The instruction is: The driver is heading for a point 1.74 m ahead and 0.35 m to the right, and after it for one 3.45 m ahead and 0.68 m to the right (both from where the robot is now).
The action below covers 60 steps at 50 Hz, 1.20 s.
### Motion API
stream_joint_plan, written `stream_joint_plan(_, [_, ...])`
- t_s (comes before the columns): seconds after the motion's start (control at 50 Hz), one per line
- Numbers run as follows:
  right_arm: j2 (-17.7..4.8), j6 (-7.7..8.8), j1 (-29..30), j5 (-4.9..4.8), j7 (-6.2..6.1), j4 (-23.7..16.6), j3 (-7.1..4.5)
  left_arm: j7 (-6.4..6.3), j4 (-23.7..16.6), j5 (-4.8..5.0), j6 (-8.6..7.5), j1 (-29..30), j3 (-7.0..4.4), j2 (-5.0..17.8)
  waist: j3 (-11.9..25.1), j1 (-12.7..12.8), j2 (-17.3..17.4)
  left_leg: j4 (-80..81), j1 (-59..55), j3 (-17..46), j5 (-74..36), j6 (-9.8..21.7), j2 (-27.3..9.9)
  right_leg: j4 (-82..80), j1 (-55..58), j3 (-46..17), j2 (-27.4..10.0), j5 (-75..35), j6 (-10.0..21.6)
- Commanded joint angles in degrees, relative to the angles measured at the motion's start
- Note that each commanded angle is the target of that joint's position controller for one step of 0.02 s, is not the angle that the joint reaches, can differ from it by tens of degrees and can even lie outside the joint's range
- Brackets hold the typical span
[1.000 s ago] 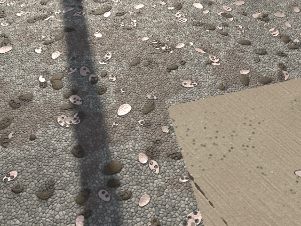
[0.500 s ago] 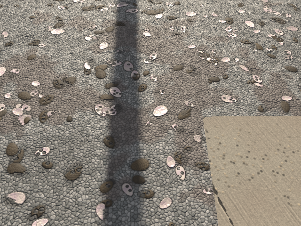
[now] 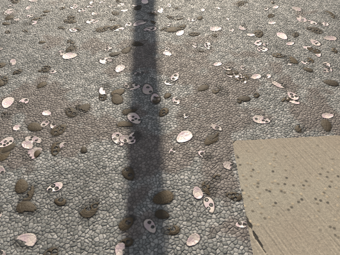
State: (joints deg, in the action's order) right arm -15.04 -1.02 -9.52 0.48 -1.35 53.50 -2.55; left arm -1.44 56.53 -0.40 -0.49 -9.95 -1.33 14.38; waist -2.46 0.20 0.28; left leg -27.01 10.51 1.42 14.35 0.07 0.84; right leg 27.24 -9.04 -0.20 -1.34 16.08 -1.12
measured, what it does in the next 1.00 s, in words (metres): walks ahead: right foot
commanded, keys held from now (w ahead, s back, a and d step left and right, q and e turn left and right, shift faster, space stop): no key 0.22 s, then w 0.78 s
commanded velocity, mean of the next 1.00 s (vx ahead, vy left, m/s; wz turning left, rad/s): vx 0.28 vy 0.00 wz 0.00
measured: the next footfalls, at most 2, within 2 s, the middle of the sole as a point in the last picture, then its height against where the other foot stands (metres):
right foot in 0.90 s outside the picture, level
left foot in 1.46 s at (154, 208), level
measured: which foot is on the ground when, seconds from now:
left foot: down 0.00-0.90, up 0.92-1.00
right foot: down 0.00-0.48, up 0.50-0.88, down 0.90-1.00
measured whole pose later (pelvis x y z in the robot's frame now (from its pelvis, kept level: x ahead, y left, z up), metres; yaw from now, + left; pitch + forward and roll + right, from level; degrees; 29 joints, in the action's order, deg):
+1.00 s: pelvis +0.29 -0.04 -0.01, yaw +0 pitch +0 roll +0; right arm -14.3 5.5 -20.8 -1.7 -0.3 58.6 -1.9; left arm 2.3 50.7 0.7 -5.5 -4.5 -2.7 14.9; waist -2.9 -1.4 1.1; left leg -67.2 14.4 3.4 23.4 2.3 -1.4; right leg 31.1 -23.1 3.8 2.1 8.1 3.9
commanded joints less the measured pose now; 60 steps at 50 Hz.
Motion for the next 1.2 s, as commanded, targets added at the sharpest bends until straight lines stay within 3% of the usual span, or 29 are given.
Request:
stream_joint_plan(0.02, [-5.9, 0.77, 1.2, -0.07, -0.31, -1.3, -1.1, -0.33, -1.4, 0.03, -0.44, 0.1, -1.26, 7.4, 1.4, 0.3, -0.1, 4.0, -0.8, 2.3, -8.5, 0.8, -2.3, -5.1, -1.8, -1.9, -2.0, -7.9, 1.3])
stream_joint_plan(0.22, [-5.9, 0.91, -0.3, -0.27, -0.78, 3.2, -0.68, -0.37, 1.1, 0.09, -0.23, -0.6, -0.73, 6.6, 1.2, 0.1, -0.3, 4.0, -1.0, 1.8, -9.1, 0.6, -2.3, -5.2, -2.1, -1.3, -1.1, -8.3, 1.3])
stream_joint_plan(0.24, [-5.6, 0.84, -1.2, -0.34, -0.85, 4.0, -0.58, -0.45, 1.7, 0.19, -0.13, -1.7, -0.68, 6.3, 2.4, 0.1, -0.5, 3.8, -1.3, 1.0, -3.4, 0.7, -1.5, -5.3, -1.7, -0.7, -0.4, -2.6, 1.6])
stream_joint_plan(0.28, [-6.0, 0.75, -1.5, -1.01, -1.03, 4.2, -0.87, -0.77, 1.7, 0.89, 0.16, -1.9, -1.12, 7.4, -0.3, 0.0, -1.5, 1.8, 3.0, -0.3, 16.4, 2.0, 0.2, -5.0, -5.0, -1.4, 0.1, 16.6, 3.6])
stream_joint_plan(0.34, [-4.9, 2.69, -0.8, -1.31, -0.67, 3.4, -0.66, -0.74, 1.2, 1.48, -1.14, -3.7, -1.47, 8.3, -6.0, 0.7, -3.5, -1.1, 10.9, 0.7, 22.1, 3.5, -0.6, -7.8, -7.6, -8.8, -4.3, 27.7, 7.3])
stream_joint_plan(0.4, [-2.4, 5.23, 0.1, -1.88, 0.62, 2.6, -0.27, -0.19, 2.2, 2.03, -2.68, -7.7, -2.63, 11.2, -5.1, 1.0, -9.9, -10.6, 14.1, -3.2, 11.3, 3.3, 0.2, -14.5, -3.1, -22.5, -13.7, 29.6, 12.8])
stream_joint_plan(0.44, [-2.0, 6.03, -2.3, -2.25, 1.24, 3.3, -0.23, 0.18, 0.7, 2.17, -2.97, -4.8, -2.54, 10.8, -5.8, -1.5, -9.6, -6.8, 7.5, -2.9, 10.4, 5.0, -0.5, -14.4, -8.2, -22.3, -14.0, 25.7, 12.8])
stream_joint_plan(0.46, [-2.2, 6.2, -7.1, -2.42, 1.31, 5.1, -0.44, 0.44, -0.8, 2.25, -2.96, -0.8, -2.26, 10.0, -5.7, -4.3, -8.5, -0.5, -1.0, -2.4, 8.5, 5.8, -0.5, -11.5, -13.2, -17.6, -11.0, 21.2, 10.6])
stream_joint_plan(0.48, [-5.2, 6.44, -12.8, -2.21, 1.27, 7.4, -1.34, 0.67, -3.1, 2.28, -3.28, 3.5, -1.54, 7.4, -5.1, -6.5, -2.7, 4.1, -7.2, 4.6, 9.2, 7.2, -3.6, -3.0, -18.2, -9.3, -5.4, 13.0, 7.1])
stream_joint_plan(0.5, [-10.4, 6.65, -19.9, -2.53, 1.36, 9.7, -2.92, 0.8, -5.2, 1.66, -4.38, 5.5, -0.85, 4.3, -3.2, -7.7, 11.3, 11.1, -17.0, 20.8, 9.9, 11.4, -11.8, 15.8, -27.3, 2.0, 2.4, 5.9, 2.6])
stream_joint_plan(0.52, [-12.1, 7.19, -23.7, -1.6, 1.97, 9.9, -3.1, 0.67, -6.4, 1.7, -5.59, 5.6, -1.09, 5.4, -1.1, -8.8, 15.9, 15.0, -23.4, 36.2, 2.0, 16.7, -21.1, 30.6, -36.6, -0.2, 3.9, 15.0, 1.8])
stream_joint_plan(0.54, [-8.2, 7.81, -20.9, -0.78, 2.14, 9.2, -1.88, 1.11, -5.7, 2.67, -6.23, 3.8, -1.55, 6.8, -1.7, -6.0, 8.3, 13.0, -24.5, 33.8, -3.6, 16.7, -21.7, 39.1, -40.9, -4.1, 1.1, 15.4, 3.0])
stream_joint_plan(0.56, [-6.4, 8.15, -19.0, -0.67, 2.29, 8.2, -1.42, 1.67, -5.1, 3.34, -6.61, 2.2, -1.39, 6.1, -1.5, -4.5, 6.0, 12.4, -25.4, 28.8, -6.8, 15.3, -20.3, 42.1, -43.5, -4.7, -0.8, 11.5, 4.4])
stream_joint_plan(0.58, [-5.9, 8.08, -17.7, -0.85, 2.46, 7.8, -1.06, 2.03, -5.3, 3.24, -6.81, 3.1, -1.52, 6.0, -2.1, -3.8, 4.0, 13.0, -25.4, 24.1, -10.1, 14.0, -19.4, 42.2, -45.8, -3.6, -2.7, 7.5, 5.1])
stream_joint_plan(0.64, [-2.6, 6.53, -17.7, -0.76, 1.96, 7.5, 0.38, 3.18, -6.7, 2.05, -6.44, 5.9, -1.61, 4.3, -2.3, -3.2, 4.6, 16.2, -20.3, 12.9, -20.0, 10.8, -15.0, 34.7, -41.6, -0.3, -5.2, -0.2, 4.0])
stream_joint_plan(0.72, [-6.4, 5.94, -15.6, -0.53, 0.12, 5.6, 0.06, 3.71, -10.7, 1.59, -5.57, 14.8, 0.07, 0.8, -5.0, -3.9, 4.7, 21.7, -5.4, 4.4, -16.9, 10.0, -10.5, 13.6, -26.9, 4.2, -1.8, -12.4, 1.0])
stream_joint_plan(0.76, [-8.1, 6.29, -17.9, -1.1, -0.07, 6.3, -0.55, 3.64, -12.0, 1.95, -5.12, 16.8, -0.14, 2.5, -5.8, -3.9, 6.2, 23.8, -4.8, 4.3, -15.6, 10.0, -12.2, 8.4, -22.3, 4.1, -0.6, -15.7, 1.5])
stream_joint_plan(0.8, [-7.9, 6.33, -18.0, -1.82, -0.07, 6.7, -0.91, 3.72, -12.9, 2.24, -4.98, 17.1, -0.66, 4.5, -6.2, -2.6, 6.2, 22.7, -8.9, 3.7, -18.7, 9.1, -14.0, 4.5, -21.6, 2.6, -0.6, -16.9, 3.2])
stream_joint_plan(0.84, [-8.7, 5.8, -16.9, -1.47, 0.0, 6.4, -1.41, 3.75, -12.4, 2.13, -5.12, 13.1, -1.88, 6.9, -2.4, 0.5, 6.7, 16.1, -13.8, 2.3, -34.8, 7.5, -15.2, 3.9, -16.4, 2.8, 0.9, -15.2, 5.3])
stream_joint_plan(0.88, [-8.3, 4.59, -15.8, -0.62, 0.06, 5.6, -1.4, 3.23, -8.0, 2.33, -4.63, -1.5, -4.18, 10.1, 7.1, 7.7, 6.7, -2.3, -11.9, -0.8, -48.6, 5.2, -12.2, 4.7, 1.5, 4.7, 3.7, -12.4, 8.0])
stream_joint_plan(0.9, [-6.5, 4.33, -16.3, 0.21, 0.14, 4.3, -0.61, 2.72, -5.8, 1.95, -4.24, -11.1, -5.18, 13.0, 13.6, 10.9, 2.2, -19.0, 0.4, -1.7, -34.5, 3.7, -9.7, 5.9, 17.9, -5.2, -4.7, -8.4, 10.9])
stream_joint_plan(0.92, [3.3, 5.43, -24.6, -0.3, 0.91, 3.8, 1.88, 3.16, -4.1, 0.92, -4.15, -15.8, -5.87, 17.2, 23.7, 5.8, -15.7, -41.9, 19.9, -0.8, 7.0, 0.3, 2.0, -3.8, 34.0, -35.8, -19.7, 10.2, 21.0])
stream_joint_plan(0.94, [-1.5, 7.14, -20.6, -1.7, 1.32, 4.1, 0.91, 3.48, -4.3, 1.26, -4.43, -13.3, -4.28, 11.8, 20.7, 7.1, -12.4, -50.3, 26.2, 6.9, 17.1, 1.8, 1.4, -13.3, 30.2, -45.7, -19.5, 17.4, 19.7])
stream_joint_plan(0.96, [-5.8, 8.17, -14.2, -3.44, 1.5, 1.5, -0.37, 3.47, -5.2, 1.34, -4.99, -7.2, -3.5, 9.5, 10.2, 5.5, -9.8, -52.7, 31.1, 5.6, 13.1, 3.1, -1.7, -14.2, 21.2, -37.0, -18.4, 14.8, 16.8])
stream_joint_plan(0.98, [-6.4, 8.61, -11.0, -3.38, 1.09, 0.6, -0.44, 3.59, -6.4, 1.01, -5.51, -1.9, -3.01, 8.2, 6.1, 3.5, -4.0, -50.1, 28.6, 4.5, 7.2, 3.7, -5.0, -15.2, 12.0, -29.2, -16.5, 7.1, 15.5])
stream_joint_plan(1.0, [-6.2, 8.41, -9.7, -2.46, 0.58, 0.5, -0.94, 3.87, -6.7, 0.35, -5.9, 0.9, -2.62, 6.8, 3.5, 1.6, -1.8, -46.8, 25.7, 3.7, 3.6, 3.6, -7.2, -16.3, 4.5, -22.7, -14.4, -0.2, 14.7])
stream_joint_plan(1.04, [-4.1, 6.91, -12.1, -1.76, 0.27, 0.9, -1.11, 4.15, -6.2, -0.23, -6.36, 2.5, -2.16, 5.0, 3.3, -1.5, -4.3, -42.3, 19.3, 4.2, 1.1, 3.4, -9.5, -18.9, -2.5, -15.9, -11.3, -4.9, 14.2])
stream_joint_plan(1.1, [-3.5, 5.56, -8.7, -1.28, -0.01, -0.8, -1.34, 3.37, -4.5, 0.2, -6.6, -0.5, -2.35, 6.5, 0.5, -2.0, -3.8, -35.6, 22.1, 2.8, -1.7, 1.9, -10.5, -22.2, -5.6, -11.4, -10.6, -7.0, 15.3])
stream_joint_plan(1.2, [-3.3, 6.12, 2.5, -0.63, 0.56, -4.7, -1.36, 1.45, -3.1, 0.55, -5.85, -6.0, -2.79, 8.7, -1.2, 1.0, -2.3, -17.3, 28.1, 1.4, -17.0, -0.3, -9.6, -23.1, -1.0, -6.9, -9.5, -11.3, 13.9])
